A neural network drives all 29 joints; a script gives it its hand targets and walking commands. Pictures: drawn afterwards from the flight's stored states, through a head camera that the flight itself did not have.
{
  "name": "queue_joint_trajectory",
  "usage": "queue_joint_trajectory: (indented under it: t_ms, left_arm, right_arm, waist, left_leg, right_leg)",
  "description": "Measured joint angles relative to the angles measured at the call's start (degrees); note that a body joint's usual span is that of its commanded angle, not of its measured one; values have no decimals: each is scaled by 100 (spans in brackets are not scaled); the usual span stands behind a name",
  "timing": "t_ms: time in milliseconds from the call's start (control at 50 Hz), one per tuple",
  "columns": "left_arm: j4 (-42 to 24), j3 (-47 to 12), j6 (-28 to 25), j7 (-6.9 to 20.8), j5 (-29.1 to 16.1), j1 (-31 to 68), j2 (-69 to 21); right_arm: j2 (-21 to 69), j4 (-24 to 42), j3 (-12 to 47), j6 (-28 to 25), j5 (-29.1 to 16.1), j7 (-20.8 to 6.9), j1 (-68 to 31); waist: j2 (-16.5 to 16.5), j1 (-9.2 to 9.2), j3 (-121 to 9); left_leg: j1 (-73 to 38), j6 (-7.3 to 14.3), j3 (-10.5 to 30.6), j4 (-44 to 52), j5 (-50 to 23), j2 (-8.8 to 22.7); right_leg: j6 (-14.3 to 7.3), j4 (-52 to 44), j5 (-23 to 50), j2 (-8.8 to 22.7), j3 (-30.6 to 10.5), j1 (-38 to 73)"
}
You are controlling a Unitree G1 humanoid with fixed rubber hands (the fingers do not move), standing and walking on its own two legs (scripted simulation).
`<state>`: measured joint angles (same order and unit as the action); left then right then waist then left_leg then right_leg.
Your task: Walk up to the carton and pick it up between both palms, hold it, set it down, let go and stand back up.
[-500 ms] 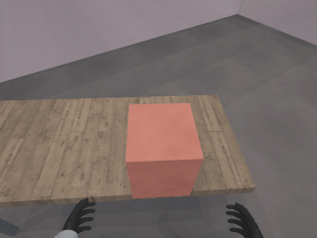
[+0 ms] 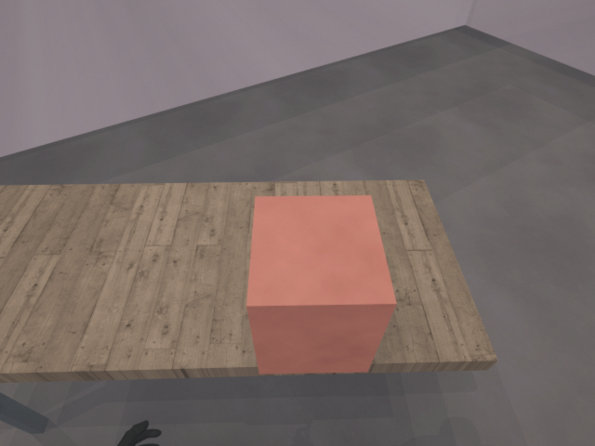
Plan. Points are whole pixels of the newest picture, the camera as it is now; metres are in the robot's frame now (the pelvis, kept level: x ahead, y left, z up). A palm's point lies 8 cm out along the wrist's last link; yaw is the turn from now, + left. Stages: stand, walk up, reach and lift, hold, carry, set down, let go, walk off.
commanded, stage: stand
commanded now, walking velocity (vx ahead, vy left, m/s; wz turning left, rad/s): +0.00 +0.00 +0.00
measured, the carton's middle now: (313, 287) +0.40 -0.01 -0.08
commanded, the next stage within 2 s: none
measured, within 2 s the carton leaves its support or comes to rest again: neither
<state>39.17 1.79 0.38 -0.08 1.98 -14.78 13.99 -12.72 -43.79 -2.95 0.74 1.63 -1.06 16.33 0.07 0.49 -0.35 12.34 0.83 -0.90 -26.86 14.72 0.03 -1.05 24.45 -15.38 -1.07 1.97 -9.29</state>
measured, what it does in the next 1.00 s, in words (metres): stands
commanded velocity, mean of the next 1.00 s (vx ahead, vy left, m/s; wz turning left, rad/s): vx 0.00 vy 0.00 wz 0.00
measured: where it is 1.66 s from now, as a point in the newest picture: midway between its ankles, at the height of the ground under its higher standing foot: outside the picture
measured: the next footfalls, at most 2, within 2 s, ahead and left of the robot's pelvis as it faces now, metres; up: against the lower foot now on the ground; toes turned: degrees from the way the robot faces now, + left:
none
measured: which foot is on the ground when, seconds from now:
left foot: down 0.00-1.00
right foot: down 0.00-1.00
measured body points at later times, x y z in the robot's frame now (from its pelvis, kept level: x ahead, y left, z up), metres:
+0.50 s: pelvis +0.01 +0.01 +0.00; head +0.00 +0.02 +0.45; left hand +0.05 +0.27 -0.14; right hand +0.06 -0.24 -0.13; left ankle -0.01 +0.11 -0.74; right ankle -0.03 -0.11 -0.74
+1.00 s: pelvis +0.01 +0.02 +0.00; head +0.00 +0.02 +0.45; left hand +0.01 +0.26 -0.15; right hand +0.01 -0.22 -0.15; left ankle -0.01 +0.11 -0.74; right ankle -0.03 -0.11 -0.74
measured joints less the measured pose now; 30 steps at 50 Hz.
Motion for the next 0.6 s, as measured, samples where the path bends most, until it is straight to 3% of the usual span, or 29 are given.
queue_joint_trajectory:
  t_ms: [600]
  left_arm:
    - [1504,-38,9,-170,-100,-350,-152]
  right_arm:
    - [81,-985,137,-15,-75,276,294]
  waist:
    - [55,-20,13]
  left_leg:
    - [-428,156,66,351,-77,-215]
  right_leg:
    - [154,-301,19,190,1,441]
